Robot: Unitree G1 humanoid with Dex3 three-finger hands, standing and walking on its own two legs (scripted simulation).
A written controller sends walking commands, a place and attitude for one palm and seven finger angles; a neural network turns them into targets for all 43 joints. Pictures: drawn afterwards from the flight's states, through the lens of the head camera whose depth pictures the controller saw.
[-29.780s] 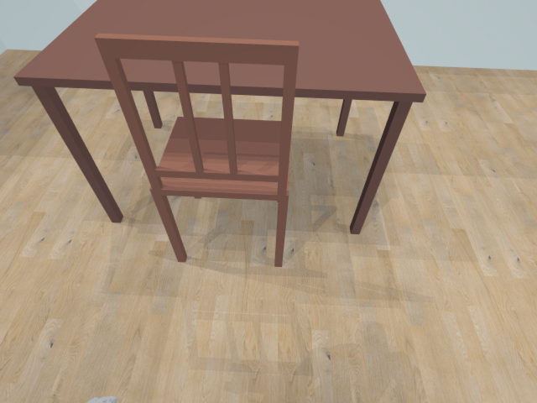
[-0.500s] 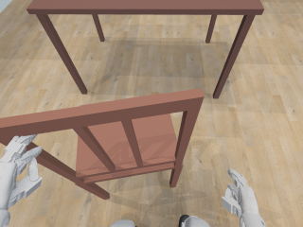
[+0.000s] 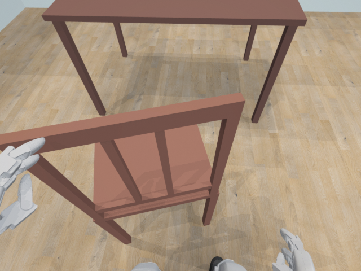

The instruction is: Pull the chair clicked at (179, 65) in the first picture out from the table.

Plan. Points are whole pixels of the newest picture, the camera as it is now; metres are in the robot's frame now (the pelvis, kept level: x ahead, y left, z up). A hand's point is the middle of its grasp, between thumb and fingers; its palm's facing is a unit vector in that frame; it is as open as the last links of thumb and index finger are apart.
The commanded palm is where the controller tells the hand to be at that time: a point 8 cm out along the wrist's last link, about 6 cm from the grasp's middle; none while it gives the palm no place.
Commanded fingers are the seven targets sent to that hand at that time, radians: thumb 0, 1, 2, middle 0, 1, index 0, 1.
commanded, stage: step back with the hand held close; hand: left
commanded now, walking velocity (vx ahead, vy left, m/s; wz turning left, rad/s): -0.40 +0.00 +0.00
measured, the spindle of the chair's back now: (125, 175) +0.32 +0.18 -0.04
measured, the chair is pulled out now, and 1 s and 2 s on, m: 0.60 0.59 0.59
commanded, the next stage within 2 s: stop stepping back and stand still in 0.94 s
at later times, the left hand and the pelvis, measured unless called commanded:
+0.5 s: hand out of the picture +0.18 +0.27 +0.18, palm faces +0.43 -0.74 -0.52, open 7.4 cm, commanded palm +0.12 +0.32 +0.19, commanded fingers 0.00 0.90 0.90 -0.20 -0.30 -0.20 -0.30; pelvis -0.02 +0.02 -0.01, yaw +0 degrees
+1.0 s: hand out of the picture +0.12 +0.25 +0.19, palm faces +0.35 -0.77 -0.53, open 7.4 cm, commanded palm +0.05 +0.32 +0.19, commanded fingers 0.00 0.90 0.90 -0.20 -0.30 -0.20 -0.30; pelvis -0.08 +0.01 +0.00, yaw +1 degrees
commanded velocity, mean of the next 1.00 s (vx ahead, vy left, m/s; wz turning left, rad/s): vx -0.40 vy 0.00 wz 0.01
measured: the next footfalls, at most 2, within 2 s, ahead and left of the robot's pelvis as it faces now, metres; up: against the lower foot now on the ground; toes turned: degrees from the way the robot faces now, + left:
right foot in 0.90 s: -0.01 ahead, -0.12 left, +0.00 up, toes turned -3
left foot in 1.12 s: -0.09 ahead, +0.15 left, +0.00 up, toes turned +1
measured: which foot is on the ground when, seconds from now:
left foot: down 0.00-0.92, up 0.94-1.00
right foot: down 0.00-0.70, up 0.72-0.88, down 0.90-1.00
